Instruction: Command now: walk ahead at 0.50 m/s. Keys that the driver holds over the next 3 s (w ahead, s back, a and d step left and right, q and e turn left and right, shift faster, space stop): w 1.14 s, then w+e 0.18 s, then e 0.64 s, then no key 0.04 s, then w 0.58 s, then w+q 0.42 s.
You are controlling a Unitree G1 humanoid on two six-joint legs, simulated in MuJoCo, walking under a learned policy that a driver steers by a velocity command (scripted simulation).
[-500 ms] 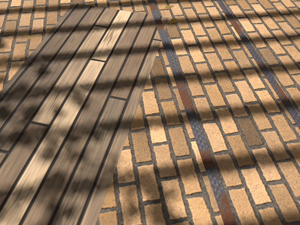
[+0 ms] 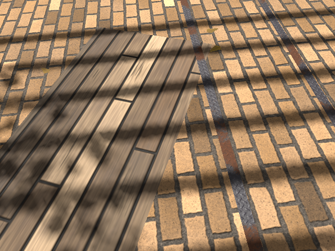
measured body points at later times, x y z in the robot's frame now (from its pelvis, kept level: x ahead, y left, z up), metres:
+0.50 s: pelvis +0.27 +0.06 +0.00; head +0.28 +0.07 +0.45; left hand +0.35 +0.31 -0.14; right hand +0.26 -0.20 -0.14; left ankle +0.25 +0.12 -0.75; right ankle +0.33 -0.10 -0.67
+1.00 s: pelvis +0.53 +0.00 +0.00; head +0.55 -0.01 +0.45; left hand +0.56 +0.26 -0.14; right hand +0.59 -0.25 -0.15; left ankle +0.52 +0.15 -0.67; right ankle +0.55 -0.06 -0.75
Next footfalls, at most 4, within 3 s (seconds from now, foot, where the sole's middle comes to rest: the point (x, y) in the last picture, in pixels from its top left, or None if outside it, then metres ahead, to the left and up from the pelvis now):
0.24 left None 0.29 0.12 -0.79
0.78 right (201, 230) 0.59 -0.06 -0.79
1.36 left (158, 168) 0.89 0.13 -0.79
1.84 right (204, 168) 0.89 -0.09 -0.79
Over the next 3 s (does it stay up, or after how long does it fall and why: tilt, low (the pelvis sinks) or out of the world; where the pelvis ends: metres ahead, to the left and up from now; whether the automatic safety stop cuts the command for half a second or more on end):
stays up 1.11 -0.17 0.00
